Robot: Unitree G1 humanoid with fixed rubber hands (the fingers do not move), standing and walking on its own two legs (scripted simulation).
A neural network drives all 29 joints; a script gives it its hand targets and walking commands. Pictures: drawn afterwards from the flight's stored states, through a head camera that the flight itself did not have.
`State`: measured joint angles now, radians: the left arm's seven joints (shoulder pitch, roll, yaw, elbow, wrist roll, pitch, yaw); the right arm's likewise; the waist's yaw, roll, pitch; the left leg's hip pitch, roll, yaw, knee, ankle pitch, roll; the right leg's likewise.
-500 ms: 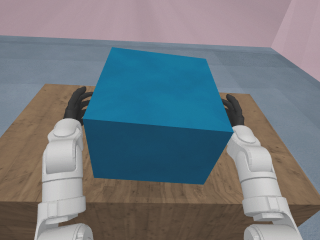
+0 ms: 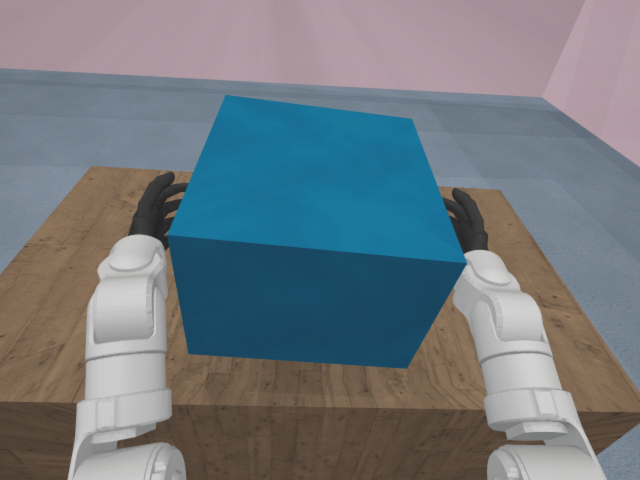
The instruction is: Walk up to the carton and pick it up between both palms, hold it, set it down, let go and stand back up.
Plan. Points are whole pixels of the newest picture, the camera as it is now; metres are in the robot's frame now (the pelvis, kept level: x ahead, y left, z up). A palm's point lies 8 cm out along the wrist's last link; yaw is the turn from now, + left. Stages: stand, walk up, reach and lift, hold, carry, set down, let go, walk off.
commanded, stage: hold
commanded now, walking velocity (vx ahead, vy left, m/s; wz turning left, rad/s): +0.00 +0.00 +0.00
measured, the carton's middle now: (311, 224) +0.44 +0.02 +0.14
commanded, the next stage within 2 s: set down in 1.74 s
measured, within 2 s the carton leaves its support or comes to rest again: neither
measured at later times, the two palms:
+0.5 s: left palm (153, 240) +0.34 +0.20 +0.18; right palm (472, 255) +0.35 -0.17 +0.17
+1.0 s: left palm (150, 238) +0.34 +0.20 +0.18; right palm (467, 253) +0.35 -0.17 +0.17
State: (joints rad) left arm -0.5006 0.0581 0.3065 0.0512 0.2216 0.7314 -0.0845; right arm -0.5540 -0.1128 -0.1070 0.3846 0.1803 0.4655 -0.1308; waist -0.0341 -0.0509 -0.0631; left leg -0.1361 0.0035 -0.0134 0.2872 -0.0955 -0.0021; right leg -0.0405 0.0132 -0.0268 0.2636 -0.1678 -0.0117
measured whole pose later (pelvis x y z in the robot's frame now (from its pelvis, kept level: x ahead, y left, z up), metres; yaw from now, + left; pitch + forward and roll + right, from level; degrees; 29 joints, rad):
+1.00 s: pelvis +0.00 +0.00 +0.00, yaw +0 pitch -3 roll +0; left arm -0.51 0.06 0.31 0.06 0.22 0.73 -0.09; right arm -0.56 -0.11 -0.11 0.39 0.18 0.47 -0.13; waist -0.03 -0.05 -0.06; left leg -0.13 0.00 -0.01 0.29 -0.10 0.00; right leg -0.04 0.01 -0.03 0.27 -0.17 -0.01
